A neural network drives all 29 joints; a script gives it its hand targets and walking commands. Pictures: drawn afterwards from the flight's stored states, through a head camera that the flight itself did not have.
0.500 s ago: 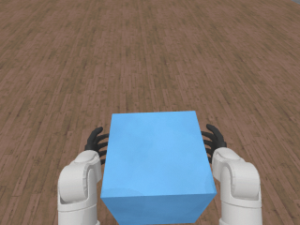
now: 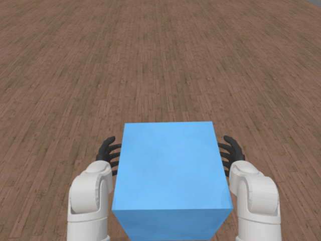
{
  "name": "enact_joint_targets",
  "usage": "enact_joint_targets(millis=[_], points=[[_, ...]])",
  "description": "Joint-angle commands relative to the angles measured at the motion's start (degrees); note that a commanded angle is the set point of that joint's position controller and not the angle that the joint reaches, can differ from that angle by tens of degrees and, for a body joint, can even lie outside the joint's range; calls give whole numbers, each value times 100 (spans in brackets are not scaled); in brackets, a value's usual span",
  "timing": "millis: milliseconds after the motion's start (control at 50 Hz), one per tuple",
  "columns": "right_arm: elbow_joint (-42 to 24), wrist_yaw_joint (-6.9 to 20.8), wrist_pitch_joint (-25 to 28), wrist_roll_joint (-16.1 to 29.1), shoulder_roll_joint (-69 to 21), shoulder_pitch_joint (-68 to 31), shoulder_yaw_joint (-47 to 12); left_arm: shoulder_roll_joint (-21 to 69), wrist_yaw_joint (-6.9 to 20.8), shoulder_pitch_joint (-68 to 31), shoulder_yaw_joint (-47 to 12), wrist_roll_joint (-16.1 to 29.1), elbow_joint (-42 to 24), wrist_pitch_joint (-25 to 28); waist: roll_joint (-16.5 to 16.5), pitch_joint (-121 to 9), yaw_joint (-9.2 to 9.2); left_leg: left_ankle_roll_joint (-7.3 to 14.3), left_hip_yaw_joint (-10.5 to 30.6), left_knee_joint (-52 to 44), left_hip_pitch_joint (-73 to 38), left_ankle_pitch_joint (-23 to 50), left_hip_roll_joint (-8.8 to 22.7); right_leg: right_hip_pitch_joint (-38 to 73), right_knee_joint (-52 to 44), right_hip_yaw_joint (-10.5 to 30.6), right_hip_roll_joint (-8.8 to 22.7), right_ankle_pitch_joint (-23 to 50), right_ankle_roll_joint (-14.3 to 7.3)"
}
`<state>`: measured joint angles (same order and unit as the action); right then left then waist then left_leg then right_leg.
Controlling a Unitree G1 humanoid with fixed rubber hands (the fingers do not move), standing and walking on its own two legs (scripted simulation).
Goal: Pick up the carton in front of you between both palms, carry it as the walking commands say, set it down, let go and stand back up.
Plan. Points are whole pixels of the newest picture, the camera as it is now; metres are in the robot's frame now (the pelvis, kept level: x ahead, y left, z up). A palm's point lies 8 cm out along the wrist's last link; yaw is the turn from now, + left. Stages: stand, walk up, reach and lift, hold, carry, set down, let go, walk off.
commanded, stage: carry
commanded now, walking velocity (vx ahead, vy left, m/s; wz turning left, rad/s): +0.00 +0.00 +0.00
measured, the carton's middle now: (169, 184) +0.27 +0.00 +0.01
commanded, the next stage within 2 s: none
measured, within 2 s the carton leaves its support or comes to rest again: neither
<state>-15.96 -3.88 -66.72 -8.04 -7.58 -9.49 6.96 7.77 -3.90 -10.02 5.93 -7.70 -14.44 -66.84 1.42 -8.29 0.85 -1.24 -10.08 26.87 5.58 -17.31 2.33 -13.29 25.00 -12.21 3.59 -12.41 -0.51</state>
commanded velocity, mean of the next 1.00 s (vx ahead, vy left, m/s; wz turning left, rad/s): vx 0.00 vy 0.00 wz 0.00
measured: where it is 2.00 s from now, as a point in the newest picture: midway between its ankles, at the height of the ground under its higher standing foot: outside the picture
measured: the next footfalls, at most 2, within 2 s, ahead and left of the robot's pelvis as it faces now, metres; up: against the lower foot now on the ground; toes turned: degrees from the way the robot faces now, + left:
right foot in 0.18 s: +0.05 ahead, -0.11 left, +0.00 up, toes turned +4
left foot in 0.32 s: +0.03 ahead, +0.10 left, +0.00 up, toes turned -11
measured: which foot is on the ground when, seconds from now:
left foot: down 0.00-0.20, up 0.22-0.30, down 0.32-1.00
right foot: down 0.00-0.08, up 0.10-0.16, down 0.18-1.00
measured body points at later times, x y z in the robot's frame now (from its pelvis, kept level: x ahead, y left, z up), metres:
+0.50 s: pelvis +0.05 +0.03 -0.01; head +0.02 +0.03 +0.43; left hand +0.34 +0.18 +0.01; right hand +0.35 -0.12 +0.02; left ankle -0.02 +0.10 -0.75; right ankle +0.01 -0.10 -0.75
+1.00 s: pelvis +0.02 +0.04 -0.01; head +0.00 +0.04 +0.44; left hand +0.32 +0.19 +0.02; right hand +0.33 -0.11 +0.02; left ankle -0.02 +0.10 -0.75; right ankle +0.01 -0.10 -0.75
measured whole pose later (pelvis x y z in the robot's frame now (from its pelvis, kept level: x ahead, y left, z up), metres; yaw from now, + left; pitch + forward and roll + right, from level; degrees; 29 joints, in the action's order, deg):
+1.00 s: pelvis +0.02 +0.04 -0.01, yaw +0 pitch +2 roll -1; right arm 9.9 -0.9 -42.1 -14.0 -8.2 -12.6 10.5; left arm 8.2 -1.0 -12.5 10.0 -13.8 10.5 -42.4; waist 1.2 -6.1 0.7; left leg 3.6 -9.4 31.2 13.1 -20.6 0.5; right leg -15.6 30.4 -10.1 6.3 -16.0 2.6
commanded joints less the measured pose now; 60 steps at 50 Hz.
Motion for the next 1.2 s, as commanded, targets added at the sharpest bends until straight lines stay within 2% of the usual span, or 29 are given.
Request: enact_joint_targets(millis=[0,60,80,100,120,160,180,200,220,240,280,300,340,420,460,500,560,600,620,700,800,840,940,1080,1100,1120,1140,1160,1180], points=[[82,1386,242,1999,-4744,-2339,-4087,4818,1360,-2184,-4000,1980,23,305,-1147,-1251,-6,-159,36,-1249,669,1567,-50,2174,907,736,962,6718,-468],[56,1455,498,1936,-4822,-2202,-4100,4958,1357,-2291,-3989,1853,-222,514,777,-1141,-30,72,364,-144,-2064,6925,886,-962,1199,136,323,1676,-24],[196,1455,606,1986,-4920,-2320,-4046,4953,1360,-2214,-3934,1806,-63,587,1264,-999,-137,328,448,189,-2900,8641,915,-2051,979,-411,-279,-607,88],[38,1421,729,1799,-4817,-2174,-3946,5102,1380,-2514,-4210,1926,-307,686,1176,-820,-182,607,739,212,-2599,8639,1184,-1986,770,-173,-294,-950,108],[134,1428,820,1870,-4887,-2283,-3896,5042,1387,-2442,-4078,1932,-65,748,855,-964,-120,536,637,349,-2162,8449,1040,-1348,149,-181,-362,-343,28],[250,1399,958,1669,-4738,-2127,-3779,4934,1440,-2273,-3934,1789,54,917,509,-1320,1,201,295,831,-312,5803,865,1094,-357,192,57,2442,-93],[156,1421,1097,1724,-4652,-2371,-3920,4737,1415,-2079,-3740,1648,210,1049,-792,-1566,129,-56,-11,1916,1121,3384,420,2610,110,778,576,6129,-436],[372,1450,1181,1655,-4725,-2220,-3880,4612,1401,-2027,-3691,1511,173,1188,-1339,-1660,221,-72,375,2035,2329,-995,-313,3488,434,1587,1333,8160,-1202],[305,1438,1356,1608,-4663,-2241,-3826,4782,1399,-2201,-3812,1583,269,1298,-627,-1671,50,-14,771,1633,1988,-1668,34,3032,337,1494,1819,7438,-1293],[307,1382,1397,1363,-4434,-2165,-3757,4858,1402,-2286,-3709,1632,146,1458,-1094,-1631,19,98,852,938,1508,-1595,212,2334,244,1100,1523,5920,-1072],[835,1415,1617,1289,-4349,-2186,-3526,4607,1339,-2026,-3401,1223,671,1682,-694,-1234,-124,131,535,-995,662,519,220,1449,397,823,989,4023,-504],[643,1403,1775,1249,-4400,-2181,-3541,4749,1341,-2125,-3337,1293,792,1738,-656,-1352,-67,113,473,-521,144,1645,272,905,468,598,981,3031,-238],[1477,1351,1879,904,-4236,-2258,-2979,4504,1336,-2243,-2903,958,1228,1935,187,-1083,-14,312,1016,39,146,3432,886,248,446,553,528,1180,51],[2287,1391,2461,594,-4534,-2563,-2336,4647,1332,-2838,-2632,768,1882,2425,14,-898,-30,293,865,-2,109,3970,834,238,680,504,597,1626,39],[2336,1443,2713,654,-4749,-2719,-2346,4700,1361,-2879,-2567,687,1978,2654,402,-1405,-45,282,826,243,-137,4127,751,452,766,474,586,1875,20],[2461,1467,2851,548,-4870,-2853,-2379,4796,1424,-2907,-2464,570,2376,2819,-21,-1330,-79,274,889,352,-28,4394,834,514,753,527,565,2099,73],[2586,1516,2881,613,-4980,-2828,-2335,4874,1399,-2777,-2461,535,2436,2771,126,-1213,-45,265,673,204,28,3605,666,323,669,542,612,2234,74],[2292,1491,2857,599,-5030,-2689,-2661,5016,1439,-2629,-2593,675,2230,2774,-84,-1487,-37,219,772,412,-140,4245,658,568,841,424,566,2609,41],[2496,1471,2712,661,-5123,-2529,-2603,4885,1454,-2839,-2692,685,1980,2773,256,-1479,-41,277,658,334,-10,4484,664,584,771,376,566,1978,182],[2140,1501,2715,814,-5068,-2721,-2796,5061,1427,-2673,-2806,753,1865,2668,13,-1378,-60,290,712,282,155,3374,638,554,586,445,572,1733,153],[2075,1447,2669,856,-5016,-2727,-2977,4869,1454,-2666,-2791,756,1891,2676,-159,-1322,-50,310,744,174,126,3707,731,509,655,428,578,1824,140],[2141,1473,2608,771,-4986,-2509,-2762,4867,1454,-2626,-2814,751,1916,2604,252,-1287,-49,342,783,41,224,2976,680,352,551,492,628,1166,145],[2171,1501,2674,743,-5000,-2816,-2723,4866,1515,-2674,-2456,649,2222,2617,-162,-1118,-54,320,711,59,368,2645,740,426,348,549,670,1542,94],[2261,1499,2608,825,-5104,-2887,-2863,5074,1478,-2675,-2672,731,2060,2670,-83,-1179,-49,376,716,-69,216,2738,740,259,478,556,672,1258,135],[2244,1492,2677,762,-5072,-2755,-2718,4956,1505,-2958,-2714,815,1971,2663,264,-970,-66,307,663,-38,409,2708,659,191,405,464,596,1282,209],[2342,1494,2620,682,-5101,-2624,-2649,4998,1475,-3005,-2798,853,1827,2649,-115,-1058,-36,329,735,-189,355,2652,661,237,560,414,618,1122,183],[2300,1502,2614,644,-4887,-2515,-2675,4968,1494,-2735,-2674,802,2119,2554,148,-1070,-19,367,710,-36,387,2518,695,296,365,582,645,1288,92],[2203,1482,2642,696,-4888,-3012,-2594,5050,1496,-2762,-2531,741,2381,2582,-245,-1046,-65,321,767,-133,446,2396,699,249,463,429,645,1139,140],[2422,1498,2527,629,-4956,-2790,-2647,4952,1487,-2613,-2474,653,2372,2530,-127,-871,-36,289,674,-241,603,1823,707,96,252,603,600,704,156]])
